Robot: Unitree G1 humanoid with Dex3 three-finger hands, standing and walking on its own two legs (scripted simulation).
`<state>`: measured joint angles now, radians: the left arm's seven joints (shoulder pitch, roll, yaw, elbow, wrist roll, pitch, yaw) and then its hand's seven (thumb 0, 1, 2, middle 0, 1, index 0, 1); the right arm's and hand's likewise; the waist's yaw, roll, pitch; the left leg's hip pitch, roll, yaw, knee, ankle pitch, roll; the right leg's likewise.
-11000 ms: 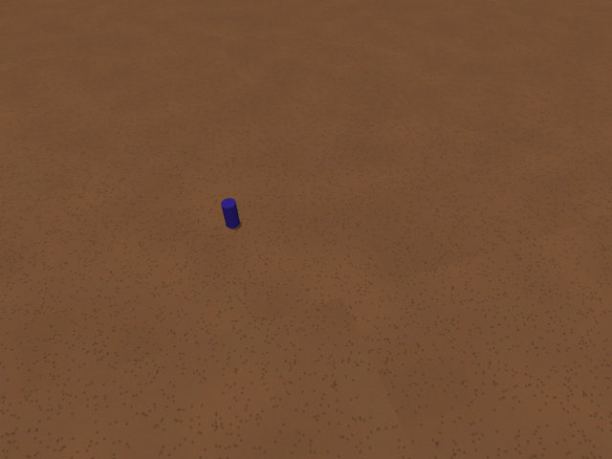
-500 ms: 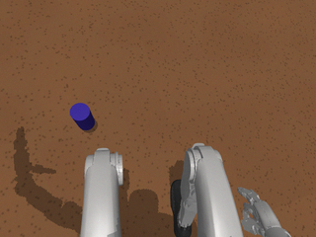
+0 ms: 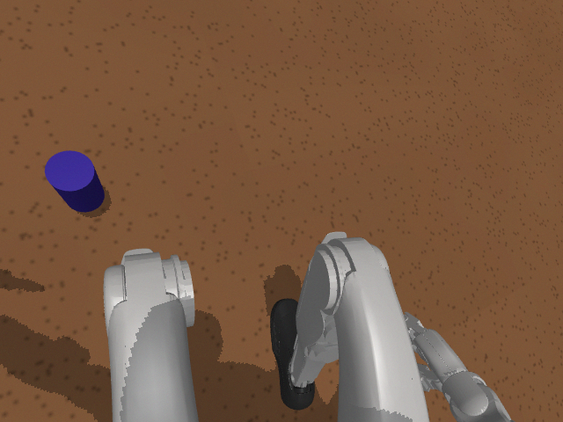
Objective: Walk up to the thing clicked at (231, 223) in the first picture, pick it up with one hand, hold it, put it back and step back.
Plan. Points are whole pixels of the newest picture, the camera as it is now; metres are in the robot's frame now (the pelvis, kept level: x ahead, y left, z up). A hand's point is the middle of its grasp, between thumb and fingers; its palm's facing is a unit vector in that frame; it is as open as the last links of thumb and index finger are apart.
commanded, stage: approach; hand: left
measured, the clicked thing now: (78, 184) +0.46 +0.26 -0.25
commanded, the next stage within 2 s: close in in 0.12 s
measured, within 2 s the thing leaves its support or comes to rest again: leaves its support in 2.00 s
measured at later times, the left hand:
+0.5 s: hand (46, 204) +0.41 +0.29 -0.19, palm faces +0.24 -0.97 +0.06, open 17.6 cm
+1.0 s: hand (81, 198) +0.43 +0.25 -0.22, palm faces +0.26 -0.97 -0.01, open 16.8 cm
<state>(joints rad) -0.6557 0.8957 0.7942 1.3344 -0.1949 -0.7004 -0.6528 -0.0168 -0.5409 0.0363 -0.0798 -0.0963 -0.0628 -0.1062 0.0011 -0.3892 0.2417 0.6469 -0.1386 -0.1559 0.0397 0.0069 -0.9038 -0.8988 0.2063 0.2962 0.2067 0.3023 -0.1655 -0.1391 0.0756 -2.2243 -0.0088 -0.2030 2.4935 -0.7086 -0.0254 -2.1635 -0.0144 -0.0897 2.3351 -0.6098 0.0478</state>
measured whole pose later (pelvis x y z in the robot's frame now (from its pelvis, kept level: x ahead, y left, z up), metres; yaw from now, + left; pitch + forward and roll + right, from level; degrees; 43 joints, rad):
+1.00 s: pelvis -0.02 +0.02 -0.04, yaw -7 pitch +10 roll -19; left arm -0.64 0.84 0.54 1.55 0.00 -1.20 0.04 -0.02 -0.42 0.14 -0.07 -0.09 -0.06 -0.10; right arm -0.16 -0.40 0.53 0.54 -0.39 0.01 0.16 0.00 -0.91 -0.90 0.21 0.30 0.21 0.30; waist -0.28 -0.28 0.33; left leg -2.19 -0.01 -0.38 2.69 -0.72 0.00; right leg -2.05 0.05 -0.22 2.37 -0.55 0.07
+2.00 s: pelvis -0.02 +0.02 -0.03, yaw -7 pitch +11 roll -19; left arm -0.71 0.88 0.53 1.49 0.01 -1.12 0.10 0.01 -0.12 0.95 -0.76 -0.98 -0.80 -0.99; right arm -0.16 -0.38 0.52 0.54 -0.38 0.05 0.16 0.00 -0.90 -0.90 0.21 0.30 0.21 0.30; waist -0.28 -0.28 0.33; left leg -2.19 0.00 -0.38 2.67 -0.72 0.00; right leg -2.06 0.05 -0.23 2.35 -0.55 0.07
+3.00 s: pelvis +0.01 +0.00 +0.03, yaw +2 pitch +31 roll -8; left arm -0.65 0.51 0.44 0.96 -0.10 -0.65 -0.15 0.03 -0.18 1.02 -0.79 -0.98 -0.86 -1.02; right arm 0.06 -0.31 0.13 0.62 -0.10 0.08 0.09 0.00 -0.89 -0.90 0.21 0.30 0.21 0.30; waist -0.15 -0.02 -0.07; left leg -2.22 -0.01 -0.16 2.39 -0.72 -0.02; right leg -2.17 -0.04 -0.07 2.26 -0.64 0.04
